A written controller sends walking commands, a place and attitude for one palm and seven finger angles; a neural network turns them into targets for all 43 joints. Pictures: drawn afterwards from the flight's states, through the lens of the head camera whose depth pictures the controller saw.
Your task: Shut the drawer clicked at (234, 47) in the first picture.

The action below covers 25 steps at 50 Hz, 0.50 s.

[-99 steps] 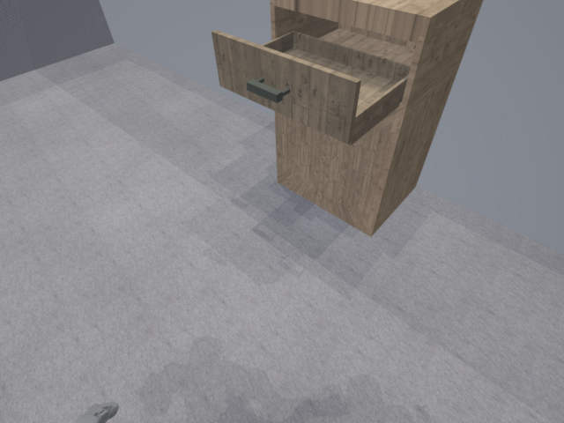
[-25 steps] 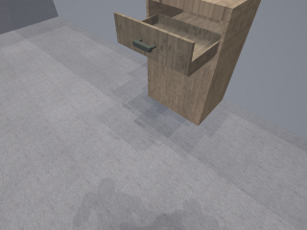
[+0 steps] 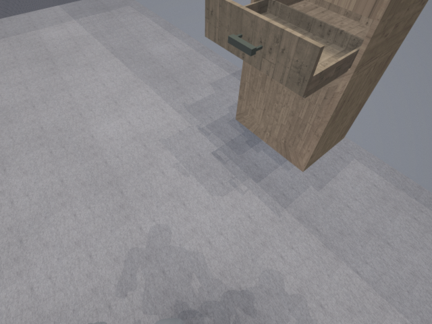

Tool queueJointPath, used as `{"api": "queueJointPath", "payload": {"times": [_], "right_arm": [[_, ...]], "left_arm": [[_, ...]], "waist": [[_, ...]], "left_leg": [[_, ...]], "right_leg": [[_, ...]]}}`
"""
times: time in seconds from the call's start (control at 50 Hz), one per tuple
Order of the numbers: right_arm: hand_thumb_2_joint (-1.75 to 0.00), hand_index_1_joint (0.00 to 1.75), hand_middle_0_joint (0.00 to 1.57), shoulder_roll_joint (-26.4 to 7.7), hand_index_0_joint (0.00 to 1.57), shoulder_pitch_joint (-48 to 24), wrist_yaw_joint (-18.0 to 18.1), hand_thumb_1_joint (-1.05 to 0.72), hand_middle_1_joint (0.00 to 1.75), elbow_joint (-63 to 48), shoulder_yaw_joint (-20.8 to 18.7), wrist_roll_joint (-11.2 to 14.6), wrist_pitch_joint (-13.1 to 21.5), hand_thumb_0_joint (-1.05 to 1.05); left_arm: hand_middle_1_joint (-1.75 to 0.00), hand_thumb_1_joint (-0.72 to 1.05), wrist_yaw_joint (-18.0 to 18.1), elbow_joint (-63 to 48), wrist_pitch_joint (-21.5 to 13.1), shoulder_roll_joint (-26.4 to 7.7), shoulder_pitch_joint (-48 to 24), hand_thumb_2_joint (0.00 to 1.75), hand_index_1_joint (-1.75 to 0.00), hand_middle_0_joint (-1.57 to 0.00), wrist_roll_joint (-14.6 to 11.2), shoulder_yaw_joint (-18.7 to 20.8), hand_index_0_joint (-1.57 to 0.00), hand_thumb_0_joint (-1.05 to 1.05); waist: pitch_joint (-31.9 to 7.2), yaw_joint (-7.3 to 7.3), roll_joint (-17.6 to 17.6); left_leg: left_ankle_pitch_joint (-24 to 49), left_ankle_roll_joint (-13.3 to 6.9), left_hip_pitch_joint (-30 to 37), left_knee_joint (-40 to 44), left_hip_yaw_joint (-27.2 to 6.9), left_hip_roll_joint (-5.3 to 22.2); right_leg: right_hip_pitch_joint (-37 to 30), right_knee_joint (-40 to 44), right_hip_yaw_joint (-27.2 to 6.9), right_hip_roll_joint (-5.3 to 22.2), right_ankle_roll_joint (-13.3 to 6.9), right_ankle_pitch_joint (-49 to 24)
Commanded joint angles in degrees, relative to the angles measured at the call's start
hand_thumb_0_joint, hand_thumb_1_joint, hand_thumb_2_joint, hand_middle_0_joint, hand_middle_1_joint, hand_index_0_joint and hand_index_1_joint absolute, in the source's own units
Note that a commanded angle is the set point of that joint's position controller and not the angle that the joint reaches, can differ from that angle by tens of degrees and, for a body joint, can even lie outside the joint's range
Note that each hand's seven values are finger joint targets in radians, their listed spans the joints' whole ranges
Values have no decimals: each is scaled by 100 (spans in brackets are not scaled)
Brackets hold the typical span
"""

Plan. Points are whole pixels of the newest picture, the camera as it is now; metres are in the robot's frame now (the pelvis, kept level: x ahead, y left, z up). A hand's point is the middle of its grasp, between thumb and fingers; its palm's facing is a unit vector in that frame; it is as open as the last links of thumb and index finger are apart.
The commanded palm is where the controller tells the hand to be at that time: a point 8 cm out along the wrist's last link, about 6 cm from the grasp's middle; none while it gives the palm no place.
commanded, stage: walk to a spot facing it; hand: left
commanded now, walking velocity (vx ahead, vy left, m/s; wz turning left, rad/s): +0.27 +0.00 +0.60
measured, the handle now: (245, 43) +1.00 -0.06 +0.00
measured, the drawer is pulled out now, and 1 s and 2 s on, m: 0.30 0.30 0.30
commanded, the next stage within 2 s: turn to face it in 1.40 s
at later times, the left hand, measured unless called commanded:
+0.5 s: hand out of the picture +0.12 +0.22 -0.14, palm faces +0.23 -0.94 -0.24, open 7.4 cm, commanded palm none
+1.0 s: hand out of the picture +0.05 +0.12 -0.15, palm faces +0.61 -0.77 -0.19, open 7.4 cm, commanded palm none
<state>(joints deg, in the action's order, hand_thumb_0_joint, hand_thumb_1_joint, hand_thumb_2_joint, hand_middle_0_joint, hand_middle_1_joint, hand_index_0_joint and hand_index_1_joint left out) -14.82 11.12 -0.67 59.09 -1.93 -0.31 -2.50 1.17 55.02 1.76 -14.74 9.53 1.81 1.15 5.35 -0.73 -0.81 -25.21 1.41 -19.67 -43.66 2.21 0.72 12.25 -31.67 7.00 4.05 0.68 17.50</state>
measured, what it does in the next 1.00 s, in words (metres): walks ahead, turning left: right foot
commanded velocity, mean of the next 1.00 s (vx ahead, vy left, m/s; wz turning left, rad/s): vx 0.33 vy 0.00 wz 0.52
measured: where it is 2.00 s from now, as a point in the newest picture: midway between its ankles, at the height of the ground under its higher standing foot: (136, 253)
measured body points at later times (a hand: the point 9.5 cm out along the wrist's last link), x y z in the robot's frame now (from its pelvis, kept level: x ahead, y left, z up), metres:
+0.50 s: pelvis +0.08 +0.00 +0.01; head +0.10 +0.00 +0.46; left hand +0.11 +0.27 -0.12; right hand +0.12 -0.24 -0.15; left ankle +0.02 +0.11 -0.73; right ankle +0.15 -0.11 -0.71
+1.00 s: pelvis +0.24 +0.06 +0.00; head +0.28 +0.09 +0.45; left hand +0.02 +0.16 -0.14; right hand +0.50 -0.04 -0.13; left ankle +0.28 +0.19 -0.70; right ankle +0.17 -0.10 -0.73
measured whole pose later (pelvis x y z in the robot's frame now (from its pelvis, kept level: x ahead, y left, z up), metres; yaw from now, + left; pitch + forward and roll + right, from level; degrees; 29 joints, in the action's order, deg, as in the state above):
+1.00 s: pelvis +0.24 +0.06 +0.00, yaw +33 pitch +1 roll +0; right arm -12.8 0.9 -3.5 52.9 -2.5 -1.6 -0.6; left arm 1.1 61.3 -3.6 -8.2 30.0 2.3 0.6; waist 6.1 4.7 0.1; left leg -12.5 -2.7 -32.2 -44.2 7.1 2.5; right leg -4.5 -18.8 17.8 4.2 2.4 22.9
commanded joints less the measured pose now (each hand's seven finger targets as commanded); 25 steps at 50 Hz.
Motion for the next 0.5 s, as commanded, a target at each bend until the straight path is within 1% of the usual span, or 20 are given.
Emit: {"api": "queueJointPath", "payload": {"times": [0.0,0.02,0.04,0.06,0.08,0.1,0.12,0.14,0.16,0.18,0.22,0.26,0.3,0.32,0.36,0.4,0.42,0.44,0.46,0.48], "right_arm": [[-90,30,20,-714,20,762,-6,-90,30,-342,-209,-40,199,0],[-90,30,20,-1305,20,1060,23,-90,30,-352,-373,-104,219,0],[-90,30,20,-1558,20,1296,52,-90,30,-333,-429,-106,226,0],[-90,30,20,-1465,20,1094,45,-90,30,-385,-408,-88,212,0],[-90,30,20,-1201,20,837,73,-90,30,-476,-377,-87,237,0],[-90,30,20,-1049,20,599,103,-90,30,-554,-323,-80,297,0],[-90,30,20,-976,20,472,120,-90,30,-590,-296,-81,355,0],[-90,30,20,-890,20,496,130,-90,30,-582,-299,-69,413,0],[-90,30,20,-857,20,582,140,-90,30,-554,-299,-57,459,0],[-90,30,20,-827,20,674,146,-90,30,-522,-305,-45,490,0],[-90,30,20,-781,20,822,144,-90,30,-483,-323,-37,512,0],[-90,30,20,-779,20,959,140,-90,30,-450,-350,-46,512,0],[-90,30,20,-779,20,1080,136,-90,30,-445,-374,-59,519,0],[-90,30,20,-789,20,1107,137,-90,30,-438,-384,-73,521,0],[-90,30,20,-811,20,1090,129,-90,30,-447,-401,-87,514,0],[-90,30,20,-817,20,975,125,-90,30,-494,-408,-105,512,0],[-90,30,20,-854,20,859,123,-90,30,-523,-411,-113,501,0],[-90,30,20,-844,20,717,124,-90,30,-567,-420,-109,489,0],[-90,30,20,-839,20,548,118,-90,30,-615,-416,-103,476,0],[-90,30,20,-738,20,440,105,-90,30,-636,-394,-87,479,0]], "left_arm": [[-30,90,40,-428,-60,-1054,144,90,-30,-20,-89,360,-20,0],[-30,90,-28,-618,-14,-631,97,90,-30,-20,-110,302,-20,0],[-30,90,-52,-839,3,-585,-250,90,-30,-20,-37,261,-20,0],[-30,90,-108,-824,-10,-656,-262,90,-30,-20,-20,311,-20,0],[-30,90,-132,-742,-28,-603,-381,90,-30,-20,1,341,-20,0],[-30,90,-184,-674,-77,-648,-251,90,-30,-20,14,362,-20,0],[-30,90,-209,-572,-108,-587,-28,90,-30,-20,8,359,-20,0],[-30,90,-225,-494,-131,-519,119,90,-30,-20,7,347,-20,0],[-30,90,-236,-458,-150,-459,209,90,-30,-20,2,332,-20,0],[-30,90,-242,-468,-168,-408,233,90,-30,-20,-4,330,-20,0],[-30,90,-242,-532,-192,-383,129,90,-30,-20,-14,326,-20,0],[-30,90,-239,-634,-214,-340,-41,90,-30,-20,-22,325,-20,0],[-30,90,-239,-743,-251,-327,-204,90,-30,-20,-24,328,-20,0],[-30,90,-242,-796,-274,-288,-292,90,-30,-20,-24,334,-20,0],[-30,90,-242,-855,-302,-250,-362,90,-30,-20,-34,331,-20,0],[-30,90,-244,-892,-350,-230,-273,90,-30,-20,-43,340,-20,0],[-30,90,-246,-855,-363,-209,-135,90,-30,-20,-48,353,-20,0],[-30,90,-245,-793,-370,-221,97,90,-30,-20,-51,375,-20,0],[-30,90,-241,-670,-390,-253,511,90,-30,-20,-46,400,-20,0],[-30,90,-211,-515,-439,-389,1013,90,-30,-20,-38,447,-20,0]], "waist": [[-952,-248,-2],[-762,-395,1859],[-655,-506,1840],[-508,-375,1173],[-271,-266,1078],[-217,-99,835],[-230,3,676],[-291,32,518],[-395,38,521],[-464,12,629],[-466,-48,656],[-372,-136,691],[-373,-205,720],[-356,-238,737],[-301,-244,757],[-340,-161,808],[-358,-91,852],[-333,50,789],[-427,253,687],[-528,498,279]], "left_leg": [[1341,-134,1440,1847,-308,274],[862,-701,1640,2707,-2457,1474],[-10,-1222,1457,3282,-3626,2159],[-1441,-1320,1059,3491,-3394,2125],[-1973,-1139,580,3613,-3310,1695],[-1777,-1066,421,3520,-3125,1516],[-1404,-1019,415,3478,-2759,1401],[-971,-991,488,3405,-2476,1212],[-610,-989,660,3332,-2272,1063],[-357,-1020,841,3272,-2150,986],[-138,-1152,1033,3264,-2183,975],[-214,-1261,1068,3287,-2371,998],[-170,-1373,1252,3284,-2600,1042],[-81,-1405,1308,3254,-2644,1060],[-17,-1413,1180,3205,-2710,1012],[324,-1413,1033,3031,-2734,971],[437,-1366,799,2911,-2668,901],[414,-1295,355,2729,-2582,815],[267,-1170,-118,2396,-2434,634],[0,-972,-798,1816,-2212,329]], "right_leg": [[496,-801,-157,1031,-237,-994],[1965,-2175,187,102,208,1666],[2588,-3032,-409,-152,194,2085],[2570,-3319,-781,131,54,1478],[2588,-3548,-814,128,54,945],[2558,-3703,-858,112,87,585],[2522,-3698,-844,139,121,287],[2437,-3576,-792,136,154,54],[2406,-3422,-739,100,188,-55],[2416,-3232,-694,80,215,-73],[2478,-2859,-678,71,249,-63],[2514,-2463,-661,56,269,30],[2573,-2066,-690,43,282,111],[2548,-1860,-683,38,287,170],[2321,-1503,-654,-13,280,158],[1864,-970,-642,-88,258,196],[1439,-741,-559,-171,246,212],[823,-454,-519,-254,238,60],[17,-58,-418,-384,228,-199],[-988,494,-540,-280,193,-288]]}}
